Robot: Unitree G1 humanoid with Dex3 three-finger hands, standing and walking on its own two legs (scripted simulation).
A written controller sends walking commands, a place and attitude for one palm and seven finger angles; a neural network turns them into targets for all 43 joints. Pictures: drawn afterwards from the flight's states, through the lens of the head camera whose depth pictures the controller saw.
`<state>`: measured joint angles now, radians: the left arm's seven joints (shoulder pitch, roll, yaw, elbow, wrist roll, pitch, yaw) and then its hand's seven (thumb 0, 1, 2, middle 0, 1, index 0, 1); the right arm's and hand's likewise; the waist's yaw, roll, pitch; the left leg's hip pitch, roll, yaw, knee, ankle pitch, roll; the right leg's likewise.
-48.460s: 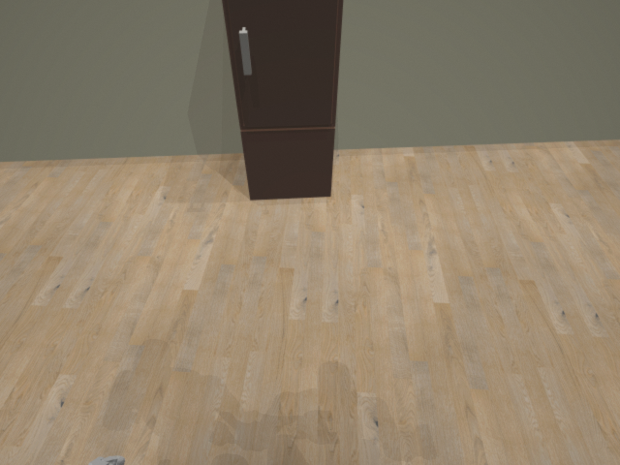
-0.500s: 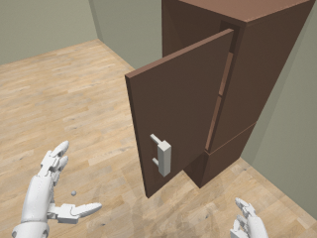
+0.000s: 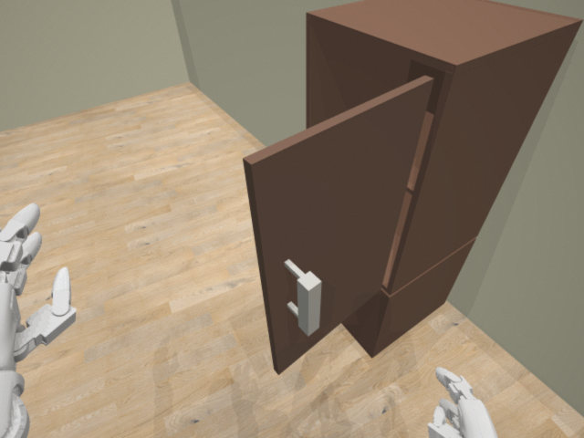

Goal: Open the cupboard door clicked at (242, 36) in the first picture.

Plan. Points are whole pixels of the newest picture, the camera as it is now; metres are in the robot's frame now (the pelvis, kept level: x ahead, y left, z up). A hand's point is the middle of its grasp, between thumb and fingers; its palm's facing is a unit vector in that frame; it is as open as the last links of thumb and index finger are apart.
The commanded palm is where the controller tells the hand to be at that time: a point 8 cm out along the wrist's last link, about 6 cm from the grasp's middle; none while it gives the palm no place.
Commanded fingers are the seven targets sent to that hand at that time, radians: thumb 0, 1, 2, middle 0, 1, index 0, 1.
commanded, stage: draw the hand back to the body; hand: left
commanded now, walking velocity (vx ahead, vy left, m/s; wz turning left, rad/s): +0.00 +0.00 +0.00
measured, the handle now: (300, 296) +0.36 +0.04 -0.04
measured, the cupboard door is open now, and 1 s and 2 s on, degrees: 96 96 96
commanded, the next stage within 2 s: step back with the hand held close in 0.30 s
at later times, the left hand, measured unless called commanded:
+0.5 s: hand (75, 305) +0.19 +0.26 +0.17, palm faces +0.47 -0.78 -0.41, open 7.4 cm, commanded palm +0.13 +0.29 +0.17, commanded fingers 0.00 0.90 0.90 -0.20 -0.30 -0.20 -0.30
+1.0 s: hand (34, 361) +0.13 +0.27 +0.16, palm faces +0.40 -0.76 -0.50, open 7.4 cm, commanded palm +0.07 +0.31 +0.17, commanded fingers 0.00 0.90 0.90 -0.20 -0.30 -0.20 -0.30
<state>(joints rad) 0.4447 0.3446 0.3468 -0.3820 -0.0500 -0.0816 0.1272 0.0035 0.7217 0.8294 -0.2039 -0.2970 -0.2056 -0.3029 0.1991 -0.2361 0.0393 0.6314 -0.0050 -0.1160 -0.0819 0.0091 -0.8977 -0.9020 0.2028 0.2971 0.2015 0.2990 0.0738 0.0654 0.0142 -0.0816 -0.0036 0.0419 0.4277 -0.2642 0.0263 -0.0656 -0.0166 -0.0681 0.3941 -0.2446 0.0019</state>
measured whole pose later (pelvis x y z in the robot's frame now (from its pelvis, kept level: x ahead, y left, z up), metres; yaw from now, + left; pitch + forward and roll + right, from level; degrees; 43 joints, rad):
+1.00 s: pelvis -0.07 +0.01 -0.01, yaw +0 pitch -1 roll -1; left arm 0.55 0.42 0.42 -0.51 -0.02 -0.18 0.14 0.01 0.89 0.90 -0.21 -0.30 -0.22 -0.30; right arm 0.19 -0.23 0.01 0.55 0.00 -0.05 -0.09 0.01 -0.90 -0.90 0.20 0.30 0.20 0.30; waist 0.01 0.01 0.05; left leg -0.33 0.00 0.05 0.53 -0.20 0.05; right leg -0.31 -0.02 -0.06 0.49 -0.17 0.01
